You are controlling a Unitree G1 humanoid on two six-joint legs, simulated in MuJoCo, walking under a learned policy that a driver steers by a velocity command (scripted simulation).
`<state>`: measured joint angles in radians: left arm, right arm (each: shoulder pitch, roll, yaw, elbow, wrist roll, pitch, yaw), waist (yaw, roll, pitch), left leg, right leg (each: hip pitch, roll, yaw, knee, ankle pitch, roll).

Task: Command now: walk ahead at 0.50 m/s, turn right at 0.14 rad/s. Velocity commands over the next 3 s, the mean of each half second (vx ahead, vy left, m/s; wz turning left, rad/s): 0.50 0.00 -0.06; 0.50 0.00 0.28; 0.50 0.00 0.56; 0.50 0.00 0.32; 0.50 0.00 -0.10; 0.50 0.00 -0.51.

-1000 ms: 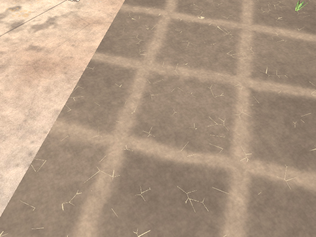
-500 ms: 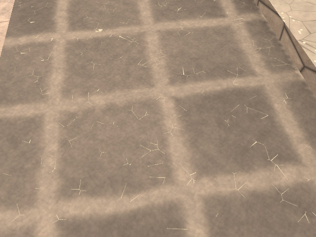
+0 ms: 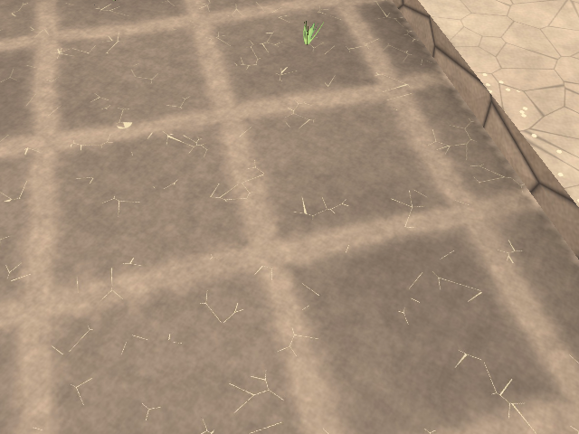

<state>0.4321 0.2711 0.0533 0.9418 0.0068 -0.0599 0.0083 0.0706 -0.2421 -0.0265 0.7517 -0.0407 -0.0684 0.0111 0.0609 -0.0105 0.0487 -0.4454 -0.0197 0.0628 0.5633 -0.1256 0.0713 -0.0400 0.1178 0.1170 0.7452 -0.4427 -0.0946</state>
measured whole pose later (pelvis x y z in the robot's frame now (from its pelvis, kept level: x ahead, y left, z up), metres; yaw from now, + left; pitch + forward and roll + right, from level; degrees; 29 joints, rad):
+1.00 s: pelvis +0.53 -0.01 +0.00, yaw +11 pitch +1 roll -1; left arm 0.40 0.21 0.03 1.01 0.02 -0.09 0.03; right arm 0.06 -0.22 -0.03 0.83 -0.04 -0.02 0.05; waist 0.04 0.01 0.05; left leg -0.52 0.00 0.12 0.61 -0.14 0.13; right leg 0.13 0.02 -0.26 0.29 -0.42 -0.02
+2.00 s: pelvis +1.02 +0.18 +0.02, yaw +38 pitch +2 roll -2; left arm 0.44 0.24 0.04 0.95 0.01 -0.08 -0.02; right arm 0.05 -0.24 -0.01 0.75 -0.04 -0.03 0.05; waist 0.08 0.03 0.02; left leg -0.51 0.04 0.04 0.58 -0.14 0.06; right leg 0.04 0.01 -0.11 0.25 -0.32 0.00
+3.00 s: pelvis +1.47 +0.47 +0.02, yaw +15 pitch +2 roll -1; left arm 0.40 0.27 0.08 0.89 0.01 -0.04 -0.01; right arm 0.05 -0.26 -0.02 0.75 -0.03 -0.03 0.02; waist 0.08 0.03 0.04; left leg -0.62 0.08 -0.04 0.68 -0.06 -0.05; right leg -0.04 0.15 0.14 0.30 -0.27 -0.11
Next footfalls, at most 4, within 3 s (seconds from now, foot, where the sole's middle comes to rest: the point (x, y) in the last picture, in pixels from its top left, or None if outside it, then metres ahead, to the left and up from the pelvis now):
0.48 right None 0.41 -0.11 -0.76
1.02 left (281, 339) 0.68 0.09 -0.76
1.54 right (307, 228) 1.03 0.04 -0.76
2.04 left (198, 205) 1.09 0.36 -0.76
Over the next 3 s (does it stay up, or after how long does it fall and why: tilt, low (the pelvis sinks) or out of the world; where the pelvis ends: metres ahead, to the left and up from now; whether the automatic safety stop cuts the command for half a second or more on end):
stays up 1.47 0.47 0.02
